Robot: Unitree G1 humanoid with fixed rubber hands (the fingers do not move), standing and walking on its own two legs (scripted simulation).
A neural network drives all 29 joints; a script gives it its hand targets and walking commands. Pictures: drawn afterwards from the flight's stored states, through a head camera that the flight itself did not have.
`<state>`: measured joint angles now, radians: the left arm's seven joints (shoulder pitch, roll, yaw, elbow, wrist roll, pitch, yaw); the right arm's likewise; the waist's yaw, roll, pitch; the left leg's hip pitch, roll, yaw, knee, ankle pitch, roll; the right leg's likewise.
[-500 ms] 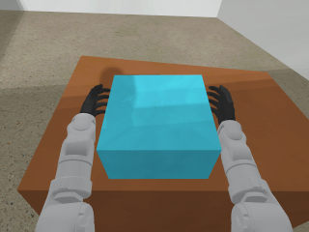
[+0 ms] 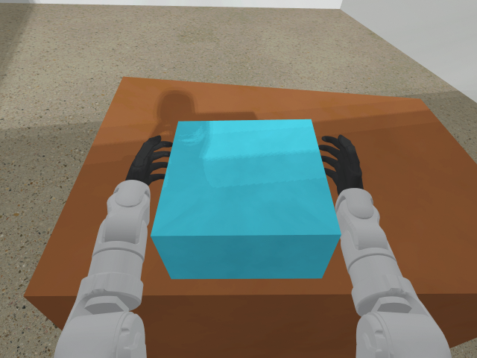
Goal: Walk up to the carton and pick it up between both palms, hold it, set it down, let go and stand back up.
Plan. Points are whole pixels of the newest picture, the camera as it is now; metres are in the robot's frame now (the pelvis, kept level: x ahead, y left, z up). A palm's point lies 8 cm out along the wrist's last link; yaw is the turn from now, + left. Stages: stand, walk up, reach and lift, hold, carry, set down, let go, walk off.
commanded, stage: set down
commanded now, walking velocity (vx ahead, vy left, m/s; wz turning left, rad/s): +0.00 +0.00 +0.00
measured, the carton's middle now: (245, 194) +0.39 +0.00 +0.07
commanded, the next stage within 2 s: none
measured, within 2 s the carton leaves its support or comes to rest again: neither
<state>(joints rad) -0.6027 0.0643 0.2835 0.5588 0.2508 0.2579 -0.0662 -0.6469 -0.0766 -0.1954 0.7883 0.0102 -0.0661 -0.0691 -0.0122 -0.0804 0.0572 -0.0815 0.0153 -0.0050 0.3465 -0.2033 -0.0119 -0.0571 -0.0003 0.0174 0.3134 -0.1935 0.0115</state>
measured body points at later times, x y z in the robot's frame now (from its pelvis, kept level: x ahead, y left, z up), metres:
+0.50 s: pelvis +0.00 +0.00 +0.00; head +0.02 +0.03 +0.45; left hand +0.41 +0.17 +0.07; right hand +0.40 -0.18 +0.10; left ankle -0.01 +0.12 -0.75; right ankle -0.01 -0.13 -0.75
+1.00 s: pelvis +0.01 +0.00 +0.00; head +0.05 +0.03 +0.45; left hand +0.42 +0.17 +0.06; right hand +0.41 -0.18 +0.08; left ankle -0.01 +0.12 -0.75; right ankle -0.01 -0.13 -0.75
